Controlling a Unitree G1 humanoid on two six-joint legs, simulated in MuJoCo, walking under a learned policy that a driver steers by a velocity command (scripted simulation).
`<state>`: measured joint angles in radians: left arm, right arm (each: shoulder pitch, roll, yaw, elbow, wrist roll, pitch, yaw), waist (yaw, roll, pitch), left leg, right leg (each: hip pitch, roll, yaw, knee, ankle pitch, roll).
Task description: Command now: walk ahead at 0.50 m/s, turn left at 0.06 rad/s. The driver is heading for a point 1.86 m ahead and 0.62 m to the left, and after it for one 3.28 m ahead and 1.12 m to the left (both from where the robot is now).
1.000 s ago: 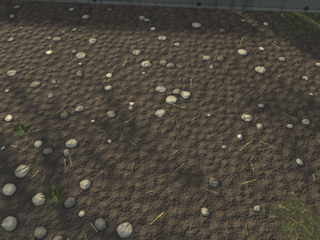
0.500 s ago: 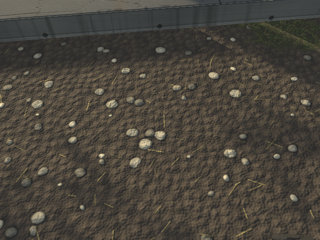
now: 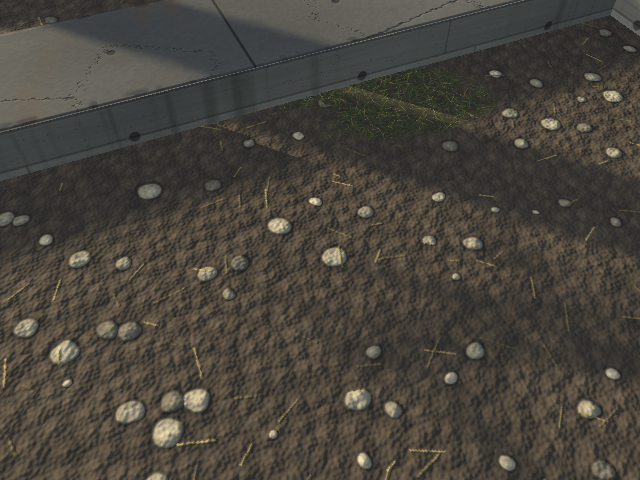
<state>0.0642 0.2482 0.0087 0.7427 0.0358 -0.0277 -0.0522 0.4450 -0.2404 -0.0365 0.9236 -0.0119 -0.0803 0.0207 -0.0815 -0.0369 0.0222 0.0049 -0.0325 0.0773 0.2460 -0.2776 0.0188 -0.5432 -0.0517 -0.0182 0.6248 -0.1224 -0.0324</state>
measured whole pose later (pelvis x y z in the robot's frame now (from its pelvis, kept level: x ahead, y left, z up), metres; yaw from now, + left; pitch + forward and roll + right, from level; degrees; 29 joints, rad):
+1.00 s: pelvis +0.50 +0.10 +0.00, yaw +32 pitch +2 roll +0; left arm 0.07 0.26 0.03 0.74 0.04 -0.02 -0.02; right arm 0.41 -0.27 -0.07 0.87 -0.01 -0.04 0.01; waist -0.08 -0.04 0.04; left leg -0.03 -0.15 -0.13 0.29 -0.26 0.12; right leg -0.64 -0.09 0.04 0.72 -0.05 0.05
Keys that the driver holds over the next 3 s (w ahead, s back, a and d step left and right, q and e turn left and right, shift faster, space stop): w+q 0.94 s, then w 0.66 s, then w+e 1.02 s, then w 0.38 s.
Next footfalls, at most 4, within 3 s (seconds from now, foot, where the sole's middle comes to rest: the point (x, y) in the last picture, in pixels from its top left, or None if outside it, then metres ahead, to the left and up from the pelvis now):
0.06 right None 0.18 -0.11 -0.78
0.60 left None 0.43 0.13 -0.78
1.14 right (251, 352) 0.78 0.12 -0.78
1.66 left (114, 326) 0.87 0.45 -0.78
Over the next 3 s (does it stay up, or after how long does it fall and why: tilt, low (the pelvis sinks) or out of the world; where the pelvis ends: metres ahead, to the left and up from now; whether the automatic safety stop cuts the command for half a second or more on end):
stays up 1.48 0.65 0.01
